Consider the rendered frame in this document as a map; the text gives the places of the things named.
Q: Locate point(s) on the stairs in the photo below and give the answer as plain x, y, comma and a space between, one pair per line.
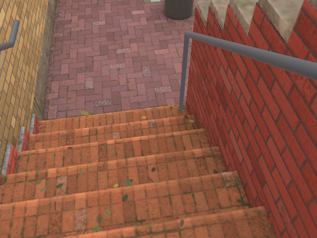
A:
143, 173

